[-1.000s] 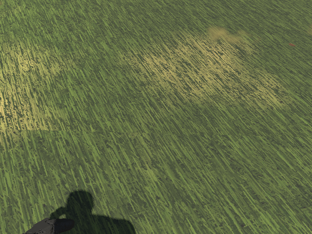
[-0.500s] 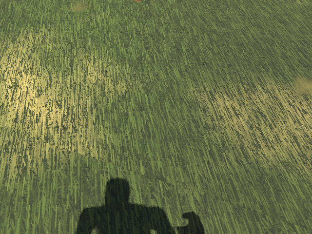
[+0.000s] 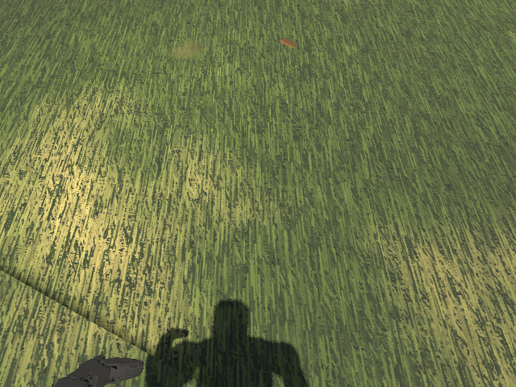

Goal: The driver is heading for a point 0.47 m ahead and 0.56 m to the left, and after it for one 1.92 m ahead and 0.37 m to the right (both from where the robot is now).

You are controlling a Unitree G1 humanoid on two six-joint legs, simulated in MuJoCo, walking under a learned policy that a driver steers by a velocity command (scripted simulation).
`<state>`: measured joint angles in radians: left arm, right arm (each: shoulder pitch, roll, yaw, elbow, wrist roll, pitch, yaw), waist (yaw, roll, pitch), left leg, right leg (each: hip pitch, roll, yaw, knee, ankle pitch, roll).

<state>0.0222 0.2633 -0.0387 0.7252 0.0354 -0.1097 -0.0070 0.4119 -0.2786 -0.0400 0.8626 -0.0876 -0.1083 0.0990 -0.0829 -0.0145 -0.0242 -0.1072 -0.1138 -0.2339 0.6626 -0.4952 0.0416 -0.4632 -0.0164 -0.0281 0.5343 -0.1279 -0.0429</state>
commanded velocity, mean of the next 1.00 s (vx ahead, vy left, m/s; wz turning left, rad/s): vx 0.32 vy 0.00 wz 0.16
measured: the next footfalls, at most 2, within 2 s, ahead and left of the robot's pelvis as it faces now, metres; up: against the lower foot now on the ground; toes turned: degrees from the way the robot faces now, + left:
left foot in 0.50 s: +0.39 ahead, +0.21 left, +0.00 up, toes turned +20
right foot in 1.02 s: +0.40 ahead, -0.03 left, +0.00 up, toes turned -3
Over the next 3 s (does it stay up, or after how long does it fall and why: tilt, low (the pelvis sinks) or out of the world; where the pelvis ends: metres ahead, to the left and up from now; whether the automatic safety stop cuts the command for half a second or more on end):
stays up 0.55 0.08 -0.09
